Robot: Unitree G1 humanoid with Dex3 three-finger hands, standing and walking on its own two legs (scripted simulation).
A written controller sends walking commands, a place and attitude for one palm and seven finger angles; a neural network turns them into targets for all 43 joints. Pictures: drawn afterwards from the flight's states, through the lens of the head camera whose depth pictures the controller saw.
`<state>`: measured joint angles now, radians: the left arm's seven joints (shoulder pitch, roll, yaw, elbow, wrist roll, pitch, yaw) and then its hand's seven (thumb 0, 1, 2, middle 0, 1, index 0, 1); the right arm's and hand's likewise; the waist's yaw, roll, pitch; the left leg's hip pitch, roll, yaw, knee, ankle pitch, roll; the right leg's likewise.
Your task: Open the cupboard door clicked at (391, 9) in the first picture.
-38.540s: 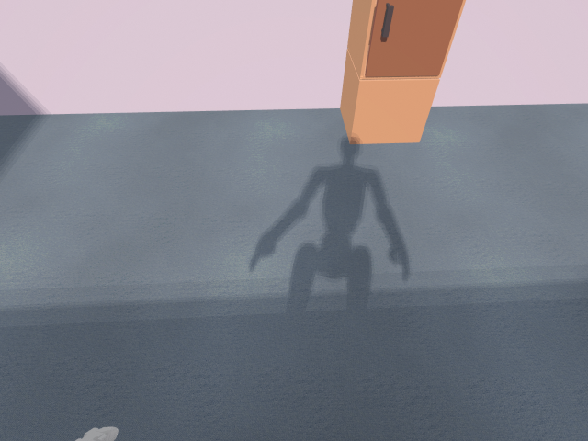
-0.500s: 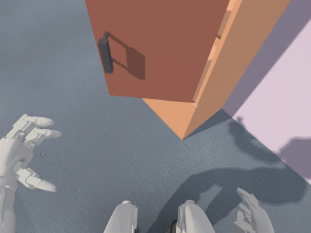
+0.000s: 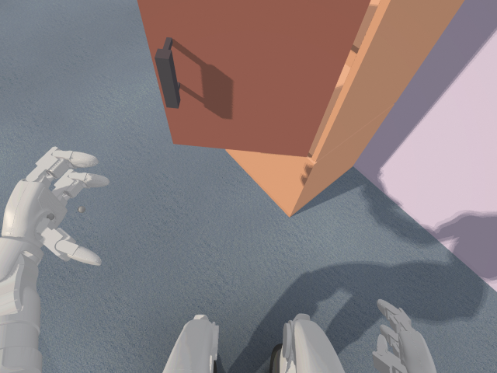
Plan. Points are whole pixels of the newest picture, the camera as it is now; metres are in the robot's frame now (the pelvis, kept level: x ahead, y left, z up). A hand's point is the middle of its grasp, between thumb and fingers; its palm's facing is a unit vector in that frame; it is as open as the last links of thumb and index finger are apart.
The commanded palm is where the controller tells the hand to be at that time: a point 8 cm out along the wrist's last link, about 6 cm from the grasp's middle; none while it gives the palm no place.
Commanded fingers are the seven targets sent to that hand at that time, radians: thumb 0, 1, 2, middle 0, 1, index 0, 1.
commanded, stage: move the hooked fingers beside the handle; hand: left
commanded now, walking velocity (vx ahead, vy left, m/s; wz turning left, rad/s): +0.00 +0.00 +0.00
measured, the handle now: (171, 73) +0.63 +0.19 +0.04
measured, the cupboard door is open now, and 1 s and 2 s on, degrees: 46 46 46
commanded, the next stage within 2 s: none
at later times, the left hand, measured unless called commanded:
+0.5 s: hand (104, 158) +0.42 +0.26 +0.05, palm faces -0.04 -1.00 -0.03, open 14.0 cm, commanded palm +0.41 +0.30 +0.04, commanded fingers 0.00 -0.50 0.30 -0.30 -1.20 -0.30 -1.20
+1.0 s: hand (120, 116) +0.51 +0.26 +0.05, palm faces -0.04 -1.00 -0.04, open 14.0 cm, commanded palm +0.51 +0.29 +0.04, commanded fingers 0.00 -0.50 0.30 -0.30 -1.20 -0.30 -1.20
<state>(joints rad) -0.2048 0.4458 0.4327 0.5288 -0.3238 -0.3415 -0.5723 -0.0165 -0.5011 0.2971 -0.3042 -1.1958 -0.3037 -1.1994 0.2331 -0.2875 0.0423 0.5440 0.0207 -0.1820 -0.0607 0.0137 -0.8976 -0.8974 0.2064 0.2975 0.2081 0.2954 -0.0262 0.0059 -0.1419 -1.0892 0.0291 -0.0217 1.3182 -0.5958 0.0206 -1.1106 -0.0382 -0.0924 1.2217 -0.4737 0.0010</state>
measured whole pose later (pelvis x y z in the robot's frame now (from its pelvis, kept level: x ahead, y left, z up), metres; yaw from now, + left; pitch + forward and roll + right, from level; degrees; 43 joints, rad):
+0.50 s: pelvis +0.00 +0.00 +0.00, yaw -1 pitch +23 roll -3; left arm -0.53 0.52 0.48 0.87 -0.23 -0.40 -0.52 -0.02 -0.50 0.30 -0.30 -1.20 -0.30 -1.20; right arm 0.30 -0.29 0.04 0.59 0.01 -0.07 -0.03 0.01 -0.90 -0.90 0.21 0.30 0.21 0.30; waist -0.09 0.01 -0.14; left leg -1.12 0.04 0.00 1.30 -0.59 0.02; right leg -1.16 -0.02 -0.07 1.21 -0.46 0.00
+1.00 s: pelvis -0.01 +0.00 -0.02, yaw -2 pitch +28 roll -5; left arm -0.91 0.72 0.53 1.15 -0.11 -0.39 -0.50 -0.02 -0.50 0.30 -0.30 -1.20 -0.30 -1.20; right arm 0.32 -0.30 0.07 0.59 -0.01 0.02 -0.02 0.01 -0.90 -0.90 0.21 0.30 0.21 0.30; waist -0.18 0.02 -0.11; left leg -1.29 0.05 -0.02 1.39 -0.60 0.03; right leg -1.31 -0.02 -0.09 1.26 -0.45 0.00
